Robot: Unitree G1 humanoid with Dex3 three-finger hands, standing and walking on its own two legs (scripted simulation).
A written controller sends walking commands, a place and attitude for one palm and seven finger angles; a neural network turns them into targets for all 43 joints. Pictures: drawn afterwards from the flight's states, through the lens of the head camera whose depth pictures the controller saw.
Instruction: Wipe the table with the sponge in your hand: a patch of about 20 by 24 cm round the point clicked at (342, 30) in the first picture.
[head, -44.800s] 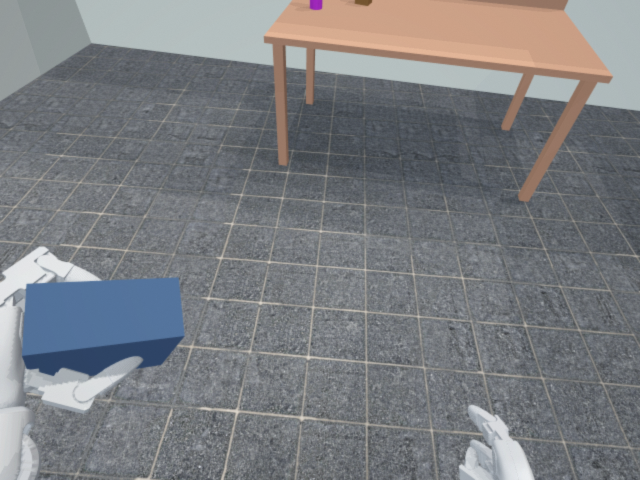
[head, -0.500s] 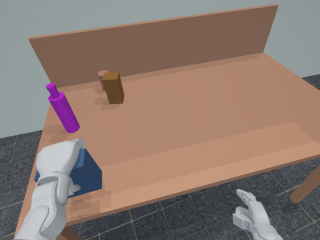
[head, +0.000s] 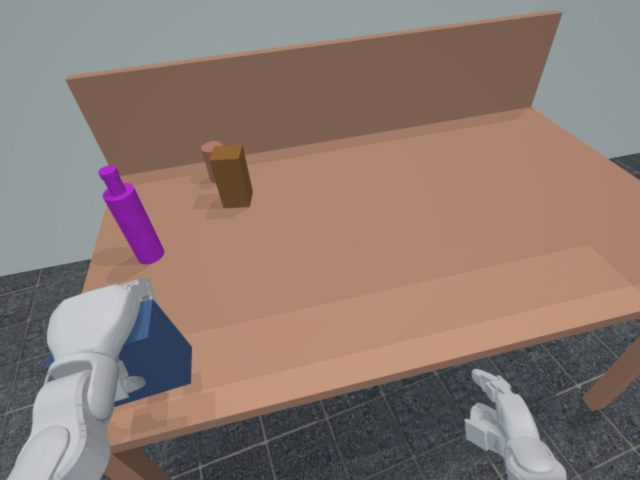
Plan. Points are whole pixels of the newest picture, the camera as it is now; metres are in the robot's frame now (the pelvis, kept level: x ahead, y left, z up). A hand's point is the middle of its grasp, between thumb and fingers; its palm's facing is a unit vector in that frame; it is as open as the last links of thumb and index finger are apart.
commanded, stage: bring the sponge back beside the body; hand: left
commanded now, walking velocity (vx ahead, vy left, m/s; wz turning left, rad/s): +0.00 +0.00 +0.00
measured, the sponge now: (135, 363) +0.21 +0.29 +0.04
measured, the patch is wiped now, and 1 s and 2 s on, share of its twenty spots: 1.00 1.00 1.00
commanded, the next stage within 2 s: step back with the hand held close in 0.84 s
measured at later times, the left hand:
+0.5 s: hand (99, 359) +0.18 +0.29 +0.10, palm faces +0.08 -0.12 -0.99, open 9.8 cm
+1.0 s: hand (97, 365) +0.18 +0.29 +0.10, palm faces +0.14 -0.30 -0.94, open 9.8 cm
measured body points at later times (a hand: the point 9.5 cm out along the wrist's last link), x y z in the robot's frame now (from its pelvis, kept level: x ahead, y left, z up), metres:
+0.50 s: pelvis -0.01 +0.00 +0.00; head -0.03 -0.03 +0.45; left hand +0.17 +0.29 +0.16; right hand +0.26 -0.18 -0.06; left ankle +0.01 +0.10 -0.75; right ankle +0.00 -0.10 -0.75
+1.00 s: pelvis -0.02 +0.00 +0.00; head -0.05 -0.03 +0.45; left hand +0.16 +0.30 +0.16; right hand +0.24 -0.18 -0.07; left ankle +0.01 +0.10 -0.75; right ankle +0.00 -0.10 -0.75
